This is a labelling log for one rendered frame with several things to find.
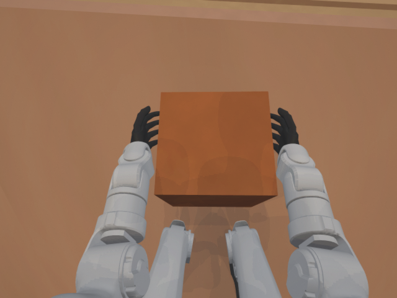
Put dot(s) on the carton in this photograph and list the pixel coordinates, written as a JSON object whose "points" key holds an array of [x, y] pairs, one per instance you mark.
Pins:
{"points": [[215, 149]]}

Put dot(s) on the left robot upper arm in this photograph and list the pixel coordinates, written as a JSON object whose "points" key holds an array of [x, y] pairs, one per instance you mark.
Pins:
{"points": [[118, 270]]}

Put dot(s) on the robot right thigh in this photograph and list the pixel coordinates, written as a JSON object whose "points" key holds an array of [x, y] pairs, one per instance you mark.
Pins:
{"points": [[255, 278]]}

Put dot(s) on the robot thigh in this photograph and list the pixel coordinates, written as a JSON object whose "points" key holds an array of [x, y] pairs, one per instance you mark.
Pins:
{"points": [[167, 271], [255, 278]]}

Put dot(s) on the robot right hand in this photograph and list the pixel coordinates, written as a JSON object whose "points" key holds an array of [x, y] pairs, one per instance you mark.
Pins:
{"points": [[287, 130]]}

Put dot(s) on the right robot upper arm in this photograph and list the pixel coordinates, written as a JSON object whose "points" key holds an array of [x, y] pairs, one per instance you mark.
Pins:
{"points": [[321, 273]]}

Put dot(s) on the robot left hand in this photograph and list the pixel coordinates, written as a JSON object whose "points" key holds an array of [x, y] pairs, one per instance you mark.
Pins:
{"points": [[140, 128]]}

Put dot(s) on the robot left forearm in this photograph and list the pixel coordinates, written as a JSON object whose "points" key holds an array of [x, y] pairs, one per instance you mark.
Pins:
{"points": [[123, 219]]}

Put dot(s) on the robot left thigh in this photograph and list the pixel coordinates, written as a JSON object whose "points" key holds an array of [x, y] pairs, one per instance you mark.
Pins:
{"points": [[167, 271]]}

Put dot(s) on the robot right forearm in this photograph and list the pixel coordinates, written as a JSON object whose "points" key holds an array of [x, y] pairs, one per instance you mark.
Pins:
{"points": [[311, 219]]}

